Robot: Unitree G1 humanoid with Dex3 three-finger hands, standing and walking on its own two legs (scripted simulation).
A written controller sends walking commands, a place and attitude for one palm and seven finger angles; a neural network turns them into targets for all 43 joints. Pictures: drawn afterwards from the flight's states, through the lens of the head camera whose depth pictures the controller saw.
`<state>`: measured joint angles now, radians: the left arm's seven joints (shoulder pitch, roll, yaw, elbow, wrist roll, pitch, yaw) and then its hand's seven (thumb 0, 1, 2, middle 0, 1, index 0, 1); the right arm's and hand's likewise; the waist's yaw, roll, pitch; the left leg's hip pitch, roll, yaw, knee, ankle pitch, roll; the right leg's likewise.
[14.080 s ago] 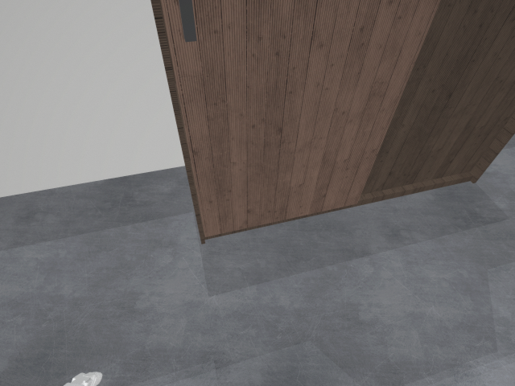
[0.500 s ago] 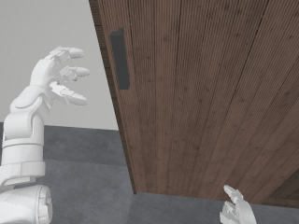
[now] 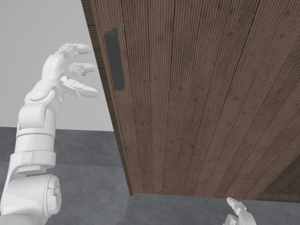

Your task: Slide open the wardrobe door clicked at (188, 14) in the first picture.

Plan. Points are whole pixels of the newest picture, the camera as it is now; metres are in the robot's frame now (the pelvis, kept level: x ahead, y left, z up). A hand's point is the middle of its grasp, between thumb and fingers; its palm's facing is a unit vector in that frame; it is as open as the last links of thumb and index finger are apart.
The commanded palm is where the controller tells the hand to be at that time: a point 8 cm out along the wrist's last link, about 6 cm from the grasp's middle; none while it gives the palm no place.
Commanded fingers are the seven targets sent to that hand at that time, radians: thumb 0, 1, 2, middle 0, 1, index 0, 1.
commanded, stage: move the hooked fingers beside the handle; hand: left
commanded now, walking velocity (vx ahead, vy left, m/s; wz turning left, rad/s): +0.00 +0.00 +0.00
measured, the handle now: (117, 59) +0.47 +0.12 +0.24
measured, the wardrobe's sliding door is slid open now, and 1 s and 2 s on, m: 0.00 0.00 0.00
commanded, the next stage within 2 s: feel for the door with the fingertips in 0.90 s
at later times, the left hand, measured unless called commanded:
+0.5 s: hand (91, 72) +0.40 +0.17 +0.24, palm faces +0.00 -1.00 -0.01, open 14.0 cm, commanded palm +0.38 +0.23 +0.24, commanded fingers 0.00 -0.50 0.30 -0.30 -1.20 -0.30 -1.20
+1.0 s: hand (91, 75) +0.40 +0.17 +0.24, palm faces +0.02 -1.00 -0.02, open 14.0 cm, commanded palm +0.37 +0.23 +0.24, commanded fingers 0.00 -0.50 0.30 -0.30 -1.20 -0.30 -1.20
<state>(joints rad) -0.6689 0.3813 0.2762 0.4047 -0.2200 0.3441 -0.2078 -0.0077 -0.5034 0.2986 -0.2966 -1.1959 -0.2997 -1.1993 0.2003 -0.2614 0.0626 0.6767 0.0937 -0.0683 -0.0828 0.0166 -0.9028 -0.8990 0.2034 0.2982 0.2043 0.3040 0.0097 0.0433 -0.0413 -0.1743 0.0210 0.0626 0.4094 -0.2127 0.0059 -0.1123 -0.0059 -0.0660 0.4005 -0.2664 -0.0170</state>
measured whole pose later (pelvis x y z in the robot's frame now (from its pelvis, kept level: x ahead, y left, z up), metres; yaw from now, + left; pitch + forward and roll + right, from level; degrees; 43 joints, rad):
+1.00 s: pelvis +0.00 +0.00 +0.00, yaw +0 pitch -1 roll +0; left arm -0.66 0.35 0.25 0.39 -0.21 0.36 -0.16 -0.01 -0.50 0.30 -0.30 -1.20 -0.30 -1.20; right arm 0.18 -0.26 0.06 0.67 0.09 -0.04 -0.08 0.02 -0.90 -0.90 0.20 0.30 0.20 0.30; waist 0.01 0.05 -0.04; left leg -0.16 0.03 0.06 0.39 -0.21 0.00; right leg -0.10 0.00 -0.06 0.38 -0.26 -0.02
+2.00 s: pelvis -0.01 +0.00 +0.00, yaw +0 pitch -1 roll +0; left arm -0.83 0.30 0.20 0.57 -0.17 0.31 -0.08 -0.01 -0.50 0.30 -0.31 -1.21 -0.30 -1.20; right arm 0.23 -0.25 0.05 0.70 0.08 -0.03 -0.08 0.01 -0.90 -0.90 0.20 0.30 0.20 0.30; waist -0.01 0.04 -0.04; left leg -0.19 0.03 0.06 0.39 -0.19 0.00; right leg -0.12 0.01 -0.06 0.37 -0.24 -0.02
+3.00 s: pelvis +0.00 +0.00 +0.00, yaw -1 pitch -1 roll +0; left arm -0.75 0.22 0.17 0.42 -0.18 0.35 -0.04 -0.01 -0.50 0.30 -0.30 -1.20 -0.30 -1.20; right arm 0.20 -0.23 0.05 0.67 0.07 -0.01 -0.06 0.01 -0.90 -0.90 0.20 0.30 0.20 0.30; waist 0.01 0.04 -0.05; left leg -0.17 0.03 0.07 0.39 -0.21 0.00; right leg -0.11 0.00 -0.05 0.37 -0.25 -0.02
